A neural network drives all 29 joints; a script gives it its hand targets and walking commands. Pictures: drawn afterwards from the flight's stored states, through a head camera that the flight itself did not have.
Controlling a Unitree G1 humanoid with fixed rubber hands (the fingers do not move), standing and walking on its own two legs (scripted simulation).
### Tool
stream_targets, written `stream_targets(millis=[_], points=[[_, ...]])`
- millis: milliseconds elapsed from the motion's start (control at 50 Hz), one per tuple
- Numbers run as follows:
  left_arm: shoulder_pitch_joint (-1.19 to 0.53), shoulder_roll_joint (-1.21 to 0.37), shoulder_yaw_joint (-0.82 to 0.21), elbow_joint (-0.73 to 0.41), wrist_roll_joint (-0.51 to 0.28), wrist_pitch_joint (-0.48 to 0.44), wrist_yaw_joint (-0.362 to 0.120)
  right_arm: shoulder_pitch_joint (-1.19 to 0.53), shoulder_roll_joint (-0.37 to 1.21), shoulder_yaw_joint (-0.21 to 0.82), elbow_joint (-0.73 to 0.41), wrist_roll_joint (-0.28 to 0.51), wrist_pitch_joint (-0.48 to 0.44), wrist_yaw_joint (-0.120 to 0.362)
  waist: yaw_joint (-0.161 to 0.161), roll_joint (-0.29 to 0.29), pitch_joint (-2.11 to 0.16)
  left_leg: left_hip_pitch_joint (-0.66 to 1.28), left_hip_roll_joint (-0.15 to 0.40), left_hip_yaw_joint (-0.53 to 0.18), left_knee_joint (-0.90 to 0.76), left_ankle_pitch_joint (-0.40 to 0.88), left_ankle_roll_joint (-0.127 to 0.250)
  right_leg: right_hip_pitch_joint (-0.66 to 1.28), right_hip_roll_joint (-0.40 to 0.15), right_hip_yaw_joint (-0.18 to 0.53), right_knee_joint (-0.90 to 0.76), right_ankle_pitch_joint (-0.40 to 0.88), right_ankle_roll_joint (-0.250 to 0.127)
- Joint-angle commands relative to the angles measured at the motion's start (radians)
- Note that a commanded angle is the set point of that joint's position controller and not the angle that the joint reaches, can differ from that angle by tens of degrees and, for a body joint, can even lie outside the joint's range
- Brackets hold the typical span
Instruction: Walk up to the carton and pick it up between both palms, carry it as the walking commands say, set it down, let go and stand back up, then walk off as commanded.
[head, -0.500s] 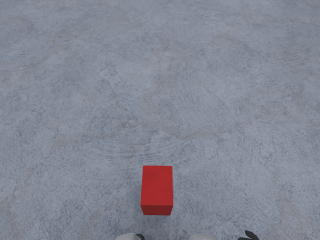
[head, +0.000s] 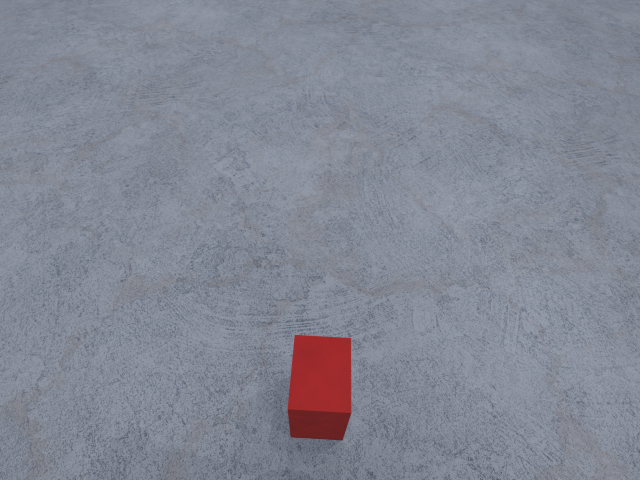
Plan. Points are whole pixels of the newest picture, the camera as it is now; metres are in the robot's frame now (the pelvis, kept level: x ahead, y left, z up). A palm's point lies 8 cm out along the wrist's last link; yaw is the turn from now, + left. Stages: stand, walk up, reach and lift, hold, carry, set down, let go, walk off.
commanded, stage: stand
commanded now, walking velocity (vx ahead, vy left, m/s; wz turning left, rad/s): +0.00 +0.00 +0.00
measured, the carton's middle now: (319, 389) +0.43 -0.01 -0.64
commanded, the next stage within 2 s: reach and lift in 0.82 s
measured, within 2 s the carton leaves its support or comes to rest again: neither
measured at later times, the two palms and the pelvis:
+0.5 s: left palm out of the picture -0.01 +0.23 -0.15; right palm out of the picture +0.03 -0.21 -0.14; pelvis +0.03 +0.01 +0.00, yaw +0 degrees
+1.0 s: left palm (147, 454) +0.18 +0.25 -0.13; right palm (491, 445) +0.18 -0.23 -0.12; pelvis +0.01 +0.01 -0.02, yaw +1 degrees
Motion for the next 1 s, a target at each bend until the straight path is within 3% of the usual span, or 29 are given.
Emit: stream_targets(millis=[0,40,120,160,320,520,800,820,840,860,880,900,940,980], points=[[0.035,0.050,-0.002,-0.020,-0.004,-0.016,-0.004,0.003,-0.138,-0.013,-0.023,0.000,-0.022,-0.004,0.022,0.180,0.061,-0.069,0.174,-0.172,-0.212,0.114,0.058,0.019,0.005,0.025,-0.040,-0.006,-0.018],[0.061,0.061,0.001,0.009,-0.005,-0.024,-0.007,0.010,-0.113,-0.011,-0.016,0.004,-0.032,-0.009,0.029,0.164,0.023,-0.062,0.134,-0.123,-0.181,0.121,0.046,0.088,-0.016,0.028,-0.075,0.093,-0.020],[0.066,0.047,-0.005,0.047,-0.005,-0.026,-0.008,0.041,-0.098,-0.012,0.001,0.006,-0.033,-0.011,0.029,0.114,0.055,-0.094,0.119,-0.127,-0.202,-0.021,0.044,0.101,-0.025,0.039,-0.087,0.096,-0.010],[0.079,0.038,-0.009,0.066,-0.005,-0.028,-0.007,0.043,-0.092,-0.013,0.008,0.008,-0.034,-0.012,0.031,0.101,0.068,-0.093,0.117,-0.125,-0.201,-0.029,0.041,0.099,-0.028,0.042,-0.096,0.109,-0.005],[0.123,0.025,-0.018,0.120,-0.011,-0.043,0.005,0.076,-0.054,-0.006,0.043,0.011,-0.040,-0.018,0.023,0.019,0.043,-0.002,0.090,-0.076,-0.133,0.184,0.024,0.100,-0.054,0.074,-0.135,0.211,-0.007],[0.162,0.018,-0.019,0.139,-0.014,-0.043,0.013,0.098,-0.037,-0.001,0.076,0.013,-0.040,-0.024,0.021,0.022,0.025,0.034,0.085,-0.058,-0.115,0.294,0.014,0.117,-0.059,0.072,-0.121,0.278,-0.015],[0.174,0.007,-0.015,0.137,-0.013,-0.037,0.018,0.131,-0.025,0.003,0.101,0.008,-0.037,-0.028,0.016,0.031,0.039,0.019,0.084,-0.057,-0.115,0.299,0.011,0.123,-0.061,0.066,-0.107,0.269,-0.020],[-0.177,0.040,-0.095,-0.214,-0.128,-0.027,0.011,-0.220,-0.092,0.098,-0.250,0.105,-0.027,-0.018,-0.030,0.075,-0.148,-0.388,-0.006,-0.108,0.028,-0.119,0.054,-0.138,0.074,0.079,0.081,-0.021,-0.059],[-0.528,0.151,-0.052,-0.479,-0.105,0.027,0.028,-0.571,-0.091,0.038,-0.535,0.123,0.030,-0.038,0.008,0.115,-0.162,-0.425,-0.001,-0.054,0.070,-0.183,0.055,-0.090,0.045,0.055,0.103,-0.055,-0.071],[-0.547,0.133,-0.071,-0.433,-0.077,0.104,0.038,-0.578,-0.112,0.037,-0.512,0.109,0.120,-0.042,0.011,0.079,-0.145,-0.473,-0.007,-0.059,0.076,-0.217,0.058,-0.068,0.052,0.012,0.117,-0.074,-0.063],[-0.449,0.153,-0.090,-0.432,-0.091,0.184,0.037,-0.455,-0.152,0.008,-0.502,0.093,0.209,-0.045,-0.030,0.054,-0.128,-0.469,-0.023,-0.029,0.075,-0.213,0.057,-0.095,0.060,-0.033,0.130,-0.068,-0.056],[-0.328,0.142,-0.116,-0.376,-0.106,0.278,0.024,-0.352,-0.160,0.003,-0.489,0.091,0.313,-0.046,-0.033,0.062,-0.097,-0.445,-0.027,-0.020,0.058,-0.176,0.052,-0.094,0.081,-0.036,0.127,-0.030,-0.054],[-0.171,0.109,-0.103,-0.286,-0.119,0.485,0.022,-0.184,-0.147,0.009,-0.425,0.083,0.533,-0.042,0.003,0.080,-0.098,-0.430,-0.037,-0.025,0.077,0.050,0.030,-0.091,0.110,0.010,0.125,0.116,-0.059],[-0.116,0.092,-0.084,-0.300,-0.124,0.600,0.015,-0.085,-0.079,0.019,-0.380,0.094,0.640,-0.035,0.007,0.065,-0.223,-0.325,-0.053,-0.069,0.097,0.374,0.020,-0.087,0.131,0.035,0.112,0.318,-0.048]])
